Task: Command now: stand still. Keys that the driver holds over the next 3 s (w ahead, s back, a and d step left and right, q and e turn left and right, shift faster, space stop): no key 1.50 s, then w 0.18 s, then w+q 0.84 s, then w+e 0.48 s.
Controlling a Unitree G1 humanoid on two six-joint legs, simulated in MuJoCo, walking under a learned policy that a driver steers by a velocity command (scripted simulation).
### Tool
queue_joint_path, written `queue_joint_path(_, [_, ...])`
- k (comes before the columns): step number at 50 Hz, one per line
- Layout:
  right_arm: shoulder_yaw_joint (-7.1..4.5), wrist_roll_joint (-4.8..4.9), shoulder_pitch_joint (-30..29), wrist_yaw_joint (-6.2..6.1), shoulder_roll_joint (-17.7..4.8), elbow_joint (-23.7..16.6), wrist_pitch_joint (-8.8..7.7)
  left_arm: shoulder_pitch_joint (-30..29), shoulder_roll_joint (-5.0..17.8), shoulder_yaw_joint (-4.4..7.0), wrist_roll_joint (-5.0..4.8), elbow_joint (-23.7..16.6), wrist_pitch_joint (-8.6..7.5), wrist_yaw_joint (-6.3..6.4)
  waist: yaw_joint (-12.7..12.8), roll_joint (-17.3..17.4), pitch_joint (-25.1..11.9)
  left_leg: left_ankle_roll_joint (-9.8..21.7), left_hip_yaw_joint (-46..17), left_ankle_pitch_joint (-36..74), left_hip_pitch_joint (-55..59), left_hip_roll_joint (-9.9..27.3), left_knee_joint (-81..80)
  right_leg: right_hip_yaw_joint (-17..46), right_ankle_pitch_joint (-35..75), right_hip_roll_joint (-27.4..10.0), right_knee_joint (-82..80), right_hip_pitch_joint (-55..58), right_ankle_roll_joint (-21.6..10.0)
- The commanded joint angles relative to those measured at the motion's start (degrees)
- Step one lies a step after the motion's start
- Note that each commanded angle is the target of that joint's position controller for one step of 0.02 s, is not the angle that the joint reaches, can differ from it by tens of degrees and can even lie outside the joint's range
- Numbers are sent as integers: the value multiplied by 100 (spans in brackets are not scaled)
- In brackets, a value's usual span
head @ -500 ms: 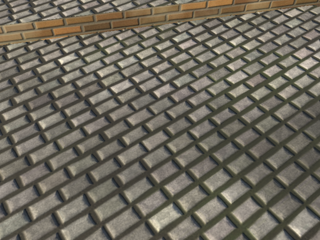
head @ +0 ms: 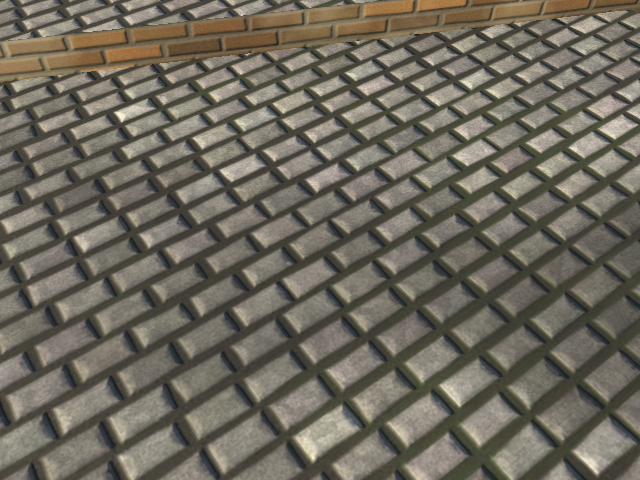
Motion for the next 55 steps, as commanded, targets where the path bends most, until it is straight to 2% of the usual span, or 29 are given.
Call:
queue_joint_path(1, [-110,3,176,-3,-616,-150,-55,-43,602,83,-1,-169,-52,16,-10,-1,-260,212,-388,1412,108,328,-476,59,836,-28,-408,-39,-178])
queue_joint_path(22, [-71,-1,353,4,-591,91,-49,142,559,10,7,32,-50,17,-34,-12,-182,209,-407,1332,28,319,-419,37,784,-35,-340,-83,-167])
queue_joint_path(55, [-13,14,535,-11,-542,227,-55,417,517,-44,-1,97,-71,10,-59,-25,-131,185,-384,1229,-117,304,-300,46,755,-42,-214,-170,-175])
Next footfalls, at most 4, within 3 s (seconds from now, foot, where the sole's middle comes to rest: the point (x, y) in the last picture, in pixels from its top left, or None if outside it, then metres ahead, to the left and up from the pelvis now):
2.40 left None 0.52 0.23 -0.94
2.82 right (278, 354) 0.87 0.16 -0.94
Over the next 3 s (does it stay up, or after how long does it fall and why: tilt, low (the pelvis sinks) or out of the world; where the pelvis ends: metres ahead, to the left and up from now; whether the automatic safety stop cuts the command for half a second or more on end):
stays up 0.77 0.18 -0.17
